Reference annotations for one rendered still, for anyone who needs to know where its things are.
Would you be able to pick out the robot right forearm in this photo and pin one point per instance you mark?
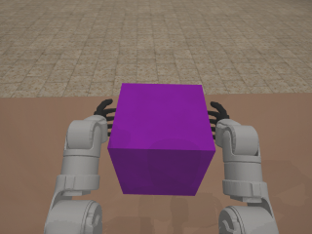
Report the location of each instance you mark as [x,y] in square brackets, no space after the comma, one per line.
[243,179]

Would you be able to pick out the robot left hand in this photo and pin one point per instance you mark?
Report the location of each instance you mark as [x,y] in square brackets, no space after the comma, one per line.
[103,112]

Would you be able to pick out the carton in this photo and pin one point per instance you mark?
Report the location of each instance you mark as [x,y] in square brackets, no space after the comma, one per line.
[161,141]

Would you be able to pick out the right robot upper arm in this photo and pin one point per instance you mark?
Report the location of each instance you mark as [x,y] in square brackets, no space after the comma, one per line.
[246,220]

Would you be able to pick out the left robot upper arm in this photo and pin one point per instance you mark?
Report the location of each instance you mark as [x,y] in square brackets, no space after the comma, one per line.
[75,217]

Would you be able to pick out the robot left forearm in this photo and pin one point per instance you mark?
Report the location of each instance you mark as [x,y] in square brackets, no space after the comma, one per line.
[81,152]

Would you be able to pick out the robot right hand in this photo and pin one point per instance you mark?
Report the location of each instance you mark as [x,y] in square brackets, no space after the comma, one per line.
[221,114]

